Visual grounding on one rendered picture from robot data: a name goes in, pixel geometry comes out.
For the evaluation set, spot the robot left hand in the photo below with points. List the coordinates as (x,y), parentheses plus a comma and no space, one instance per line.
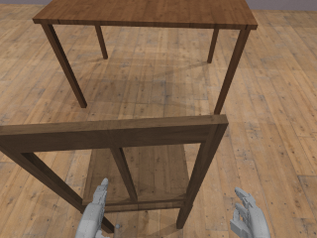
(93,214)

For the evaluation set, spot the robot right hand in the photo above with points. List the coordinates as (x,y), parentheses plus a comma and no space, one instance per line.
(254,224)

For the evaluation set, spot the chair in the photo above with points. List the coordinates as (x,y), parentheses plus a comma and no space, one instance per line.
(143,159)

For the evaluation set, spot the table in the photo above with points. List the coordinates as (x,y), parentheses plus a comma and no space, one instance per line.
(184,14)

